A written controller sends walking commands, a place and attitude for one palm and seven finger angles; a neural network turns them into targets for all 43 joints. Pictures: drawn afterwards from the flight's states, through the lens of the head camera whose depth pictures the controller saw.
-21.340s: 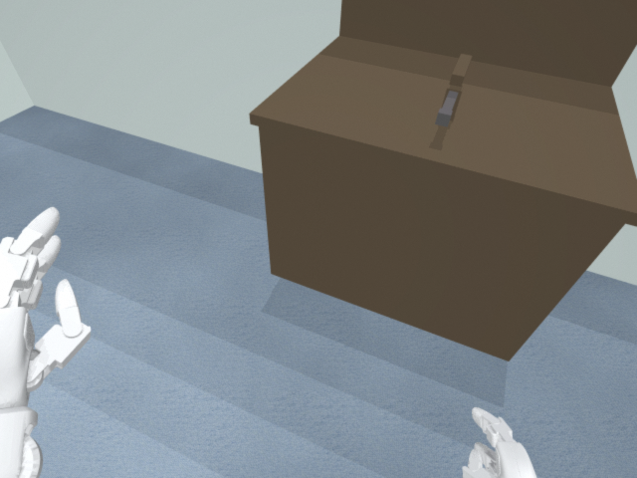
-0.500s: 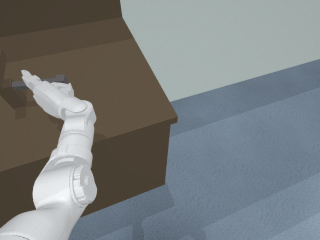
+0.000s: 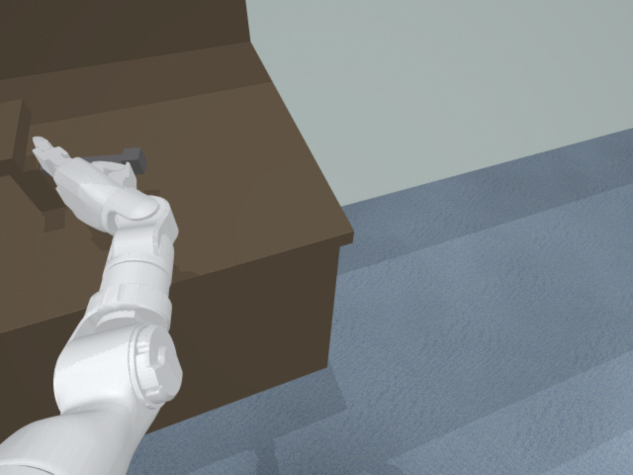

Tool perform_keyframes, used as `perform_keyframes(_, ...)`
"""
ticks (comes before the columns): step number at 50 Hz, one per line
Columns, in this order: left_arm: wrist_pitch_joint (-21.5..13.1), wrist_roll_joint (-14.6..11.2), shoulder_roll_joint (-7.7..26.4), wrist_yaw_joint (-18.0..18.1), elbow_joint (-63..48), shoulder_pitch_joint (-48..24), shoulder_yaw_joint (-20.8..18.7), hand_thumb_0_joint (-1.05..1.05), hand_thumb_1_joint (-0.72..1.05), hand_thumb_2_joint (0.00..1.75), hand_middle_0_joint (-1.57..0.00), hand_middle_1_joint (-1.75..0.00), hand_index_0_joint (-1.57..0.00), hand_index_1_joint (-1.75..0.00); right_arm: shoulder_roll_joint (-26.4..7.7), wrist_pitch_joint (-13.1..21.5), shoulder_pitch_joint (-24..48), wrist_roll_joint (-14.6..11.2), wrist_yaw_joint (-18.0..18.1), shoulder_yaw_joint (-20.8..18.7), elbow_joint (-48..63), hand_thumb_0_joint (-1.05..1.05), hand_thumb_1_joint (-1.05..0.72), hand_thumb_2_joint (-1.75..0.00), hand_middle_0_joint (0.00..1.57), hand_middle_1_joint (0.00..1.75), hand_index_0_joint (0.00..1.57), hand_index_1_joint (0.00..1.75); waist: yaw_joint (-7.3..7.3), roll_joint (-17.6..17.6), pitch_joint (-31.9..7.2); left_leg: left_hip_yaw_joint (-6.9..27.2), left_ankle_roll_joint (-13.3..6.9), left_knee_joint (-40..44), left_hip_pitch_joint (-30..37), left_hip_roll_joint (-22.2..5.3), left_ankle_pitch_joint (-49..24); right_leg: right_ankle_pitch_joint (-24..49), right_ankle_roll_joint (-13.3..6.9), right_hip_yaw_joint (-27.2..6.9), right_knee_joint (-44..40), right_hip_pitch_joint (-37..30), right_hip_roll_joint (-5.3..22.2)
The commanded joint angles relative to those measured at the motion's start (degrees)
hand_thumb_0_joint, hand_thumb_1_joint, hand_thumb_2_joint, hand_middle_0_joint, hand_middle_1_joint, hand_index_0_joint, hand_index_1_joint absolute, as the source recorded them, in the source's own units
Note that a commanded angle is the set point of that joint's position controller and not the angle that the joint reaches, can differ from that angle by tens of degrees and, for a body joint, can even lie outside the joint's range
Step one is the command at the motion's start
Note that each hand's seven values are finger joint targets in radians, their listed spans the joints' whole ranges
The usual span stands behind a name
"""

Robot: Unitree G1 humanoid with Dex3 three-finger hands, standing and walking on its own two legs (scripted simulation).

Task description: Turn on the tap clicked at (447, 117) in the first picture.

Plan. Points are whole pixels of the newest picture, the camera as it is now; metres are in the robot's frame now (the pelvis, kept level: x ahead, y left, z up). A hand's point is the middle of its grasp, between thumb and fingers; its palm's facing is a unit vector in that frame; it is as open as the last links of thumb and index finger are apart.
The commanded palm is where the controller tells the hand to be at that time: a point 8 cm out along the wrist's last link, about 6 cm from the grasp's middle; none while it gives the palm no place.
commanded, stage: lift the hand up off the lever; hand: left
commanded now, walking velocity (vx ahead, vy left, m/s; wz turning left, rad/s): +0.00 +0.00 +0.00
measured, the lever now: (134, 161) +0.55 +0.26 +0.08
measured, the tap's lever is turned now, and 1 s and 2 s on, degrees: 77 77 77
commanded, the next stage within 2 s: draw the hand back beside the body in 1.00 s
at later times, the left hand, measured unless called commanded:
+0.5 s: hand (131, 161) +0.47 +0.22 +0.15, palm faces +0.80 -0.59 -0.09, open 7.8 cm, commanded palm +0.41 +0.23 +0.15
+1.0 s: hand (136, 157) +0.47 +0.21 +0.16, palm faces +0.81 -0.57 -0.13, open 7.8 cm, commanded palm +0.41 +0.23 +0.16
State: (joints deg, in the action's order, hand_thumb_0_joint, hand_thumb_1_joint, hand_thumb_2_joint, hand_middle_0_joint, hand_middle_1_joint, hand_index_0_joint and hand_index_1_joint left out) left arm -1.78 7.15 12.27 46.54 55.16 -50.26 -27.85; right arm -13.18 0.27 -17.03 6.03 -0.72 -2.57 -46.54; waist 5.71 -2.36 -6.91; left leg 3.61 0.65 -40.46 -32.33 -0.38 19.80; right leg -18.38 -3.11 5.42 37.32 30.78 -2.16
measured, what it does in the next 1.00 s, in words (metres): stands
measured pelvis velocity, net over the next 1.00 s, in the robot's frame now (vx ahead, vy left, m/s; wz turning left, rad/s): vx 0.00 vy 0.00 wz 0.00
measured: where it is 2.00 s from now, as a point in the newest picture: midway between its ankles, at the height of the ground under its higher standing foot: outside the picture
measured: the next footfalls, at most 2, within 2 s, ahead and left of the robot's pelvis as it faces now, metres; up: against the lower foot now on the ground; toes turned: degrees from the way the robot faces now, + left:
none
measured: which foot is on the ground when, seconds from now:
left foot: down 0.00-1.00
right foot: down 0.00-1.00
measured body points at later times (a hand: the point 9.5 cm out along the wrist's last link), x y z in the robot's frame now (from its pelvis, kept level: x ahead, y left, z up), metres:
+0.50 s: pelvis +0.01 +0.01 +0.01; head +0.03 +0.00 +0.46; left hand +0.42 +0.24 +0.16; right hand +0.07 -0.24 -0.13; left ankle +0.00 +0.13 -0.72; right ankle +0.00 -0.08 -0.72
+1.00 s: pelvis +0.00 +0.00 +0.01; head +0.02 -0.02 +0.46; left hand +0.42 +0.23 +0.17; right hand +0.08 -0.26 -0.13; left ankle +0.00 +0.13 -0.72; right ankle +0.00 -0.08 -0.72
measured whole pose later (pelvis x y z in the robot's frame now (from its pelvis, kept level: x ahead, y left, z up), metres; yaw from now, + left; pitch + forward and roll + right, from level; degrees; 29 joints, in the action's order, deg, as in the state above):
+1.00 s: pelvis +0.00 +0.00 +0.01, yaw +0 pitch +9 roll +0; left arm 8.8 7.1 8.3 48.8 49.9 -51.7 -25.7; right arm -12.7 2.0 -13.7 5.3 0.7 -2.2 -48.1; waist 3.6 -2.7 -6.6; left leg 3.1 1.0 -35.8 -27.3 -0.3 17.5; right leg -16.7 -3.4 4.9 34.1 26.5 -2.0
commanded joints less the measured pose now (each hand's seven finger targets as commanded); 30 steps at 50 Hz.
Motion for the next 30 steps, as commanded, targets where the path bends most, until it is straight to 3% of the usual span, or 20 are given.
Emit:
perform_keyframes(1,-3.3,2.1,10.8,0.8,-12.7,-28.6,3.0,0.00,0.90,0.90,-0.15,-0.15,-0.15,-0.15,-7.5,1.7,-2.9,-0.1,0.6,-2.0,3.9,0.00,-0.90,-0.90,0.20,0.30,0.20,0.30,0.82,-0.2,-19.5,-2.3,-2.3,3.3,7.8,1.1,-16.3,17.6,2.2,-2.5,-4.2,-12.1,1.4)
perform_keyframes(3,-2.9,1.9,13.2,1.0,-13.2,-26.8,0.5,0.00,0.90,0.90,-0.15,-0.15,-0.15,-0.15,-7.7,1.4,-3.0,-0.1,0.7,-2.2,4.0,0.00,-0.90,-0.90,0.20,0.30,0.20,0.30,-0.12,0.3,-21.0,-2.3,-2.2,3.4,8.3,1.0,-17.5,18.9,2.2,-2.6,-4.1,-13.8,1.3)
perform_keyframes(5,-2.5,1.6,9.2,0.9,-14.5,-27.6,3.8,0.00,0.90,0.90,-0.15,-0.15,-0.15,-0.15,-7.2,1.5,-2.4,-0.3,0.5,-2.0,4.4,0.00,-0.90,-0.90,0.20,0.30,0.20,0.30,0.40,0.3,-20.1,-2.5,-2.0,3.6,9.0,0.8,-18.5,19.6,2.2,-2.4,-4.3,-13.4,1.3)
perform_keyframes(7,-2.2,2.0,9.5,1.0,-14.6,-28.0,3.7,0.00,0.90,0.90,-0.15,-0.15,-0.15,-0.15,-7.4,1.6,-2.2,-0.2,0.5,-2.1,4.2,0.00,-0.90,-0.90,0.20,0.30,0.20,0.30,0.63,0.4,-19.3,-2.6,-2.0,3.8,8.9,0.7,-18.3,19.0,2.2,-2.3,-4.4,-12.9,1.3)
perform_keyframes(8,-2.0,2.0,10.9,1.2,-15.1,-27.0,2.2,0.00,0.90,0.90,-0.15,-0.15,-0.15,-0.15,-7.6,1.5,-2.3,-0.2,0.6,-2.2,4.1,0.00,-0.90,-0.90,0.20,0.30,0.20,0.30,-0.22,0.0,-20.0,-2.2,-1.7,4.1,9.4,0.7,-18.7,18.6,1.9,-2.1,-4.2,-13.4,1.1)
perform_keyframes(10,-1.5,2.2,10.0,1.4,-16.8,-28.9,3.4,0.00,0.90,0.90,-0.15,-0.15,-0.15,-0.15,-7.4,1.7,-2.0,-0.2,0.5,-2.1,4.2,0.00,-0.90,-0.90,0.20,0.30,0.20,0.30,0.04,-1.2,-19.9,-2.1,-1.5,4.4,10.5,0.4,-20.1,18.9,1.8,-2.0,-4.3,-13.1,1.1)
perform_keyframes(12,-0.8,2.0,8.5,1.6,-17.9,-26.3,3.9,0.00,0.90,0.90,-0.15,-0.15,-0.15,-0.15,-7.1,1.9,-1.6,-0.3,0.4,-2.3,4.4,0.00,-0.90,-0.90,0.20,0.30,0.20,0.30,-0.61,-0.9,-21.1,-2.4,-1.3,4.1,11.6,0.3,-22.2,20.2,1.7,-1.9,-4.3,-13.9,0.9)
perform_keyframes(14,0.1,2.1,7.7,1.7,-17.8,-26.8,4.7,0.00,0.90,0.90,-0.15,-0.15,-0.15,-0.15,-7.2,1.9,-1.4,-0.3,0.4,-2.1,4.1,0.00,-0.90,-0.90,0.20,0.30,0.20,0.30,-0.50,-1.7,-19.6,-2.1,-0.8,4.7,11.9,0.1,-22.7,19.5,1.6,-1.6,-4.1,-13.1,0.9)
perform_keyframes(16,1.0,1.8,5.7,1.8,-19.0,-25.7,5.7,0.00,0.90,0.90,-0.15,-0.15,-0.15,-0.15,-7.1,2.2,-0.9,-0.3,0.3,-2.3,4.3,0.00,-0.90,-0.90,0.20,0.30,0.20,0.30,-0.74,0.0,-19.7,-2.0,-0.6,4.9,12.5,0.0,-23.7,19.8,1.6,-1.3,-4.4,-13.7,0.7)
perform_keyframes(18,2.3,1.4,7.4,1.9,-19.6,-23.6,3.7,0.00,0.90,0.90,-0.15,-0.15,-0.15,-0.15,-7.4,2.0,-0.9,-0.3,0.5,-2.4,4.2,0.00,-0.90,-0.90,0.20,0.30,0.20,0.30,-1.75,0.2,-20.3,-2.0,-0.3,5.3,12.8,0.0,-25.2,21.0,1.4,-1.3,-4.5,-15.4,0.8)
perform_keyframes(20,3.3,0.9,4.4,2.0,-21.6,-24.9,6.2,0.00,0.90,0.90,-0.15,-0.15,-0.15,-0.15,-6.9,2.2,0.0,-0.5,0.4,-2.2,4.5,0.00,-0.90,-0.90,0.20,0.30,0.20,0.30,-1.26,0.1,-19.3,-2.4,-0.3,5.6,13.2,-0.1,-25.0,21.1,1.6,-1.3,-5.0,-15.1,0.9)
perform_keyframes(21,3.9,0.9,4.0,2.1,-20.9,-23.8,6.2,0.00,0.90,0.90,-0.15,-0.15,-0.15,-0.15,-6.8,2.4,0.2,-0.5,0.4,-2.2,4.4,0.00,-0.90,-0.90,0.20,0.30,0.20,0.30,-1.48,1.6,-18.6,-2.5,-0.4,5.8,12.5,-0.1,-24.6,21.2,1.6,-1.3,-5.1,-15.6,0.8)
perform_keyframes(23,4.8,0.9,6.4,2.4,-21.5,-21.8,3.8,0.00,0.90,0.90,-0.15,-0.15,-0.15,-0.15,-7.0,2.3,0.7,-0.5,0.7,-2.2,4.3,0.00,-0.90,-0.90,0.20,0.30,0.20,0.30,-2.59,1.7,-18.3,-2.6,-0.4,6.3,12.0,0.0,-24.2,21.3,1.5,-1.4,-5.2,-16.8,0.9)
perform_keyframes(26,6.0,1.4,5.7,2.8,-21.5,-25.1,5.0,0.00,0.90,0.90,-0.15,-0.15,-0.15,-0.15,-6.6,2.4,2.0,-0.7,1.0,-1.8,4.2,0.00,-0.90,-0.90,0.20,0.30,0.20,0.30,-1.66,3.0,-15.6,-3.1,-0.9,6.8,10.4,0.1,-20.4,19.5,1.8,-1.8,-6.3,-16.2,1.5)
perform_keyframes(28,6.0,2.3,8.8,3.0,-22.6,-26.2,3.0,0.00,0.90,0.90,-0.15,-0.15,-0.15,-0.15,-6.9,2.5,2.4,-0.6,1.5,-1.9,4.0,0.00,-0.90,-0.90,0.20,0.30,0.20,0.30,-2.19,2.6,-16.3,-2.9,-1.0,7.0,10.6,0.2,-19.4,18.3,1.6,-2.1,-6.4,-16.5,1.5)
perform_keyframes(30,5.7,2.8,6.7,3.2,-25.0,-28.2,5.4,0.00,0.90,0.90,-0.15,-0.15,-0.15,-0.15,-6.3,3.0,3.0,-0.6,1.5,-1.8,4.1,0.00,-0.90,-0.90,0.20,0.30,0.20,0.30,-1.75,1.1,-18.2,-3.3,-1.1,6.5,12.1,0.2,-20.2,19.2,1.7,-2.2,-6.2,-16.2,1.5)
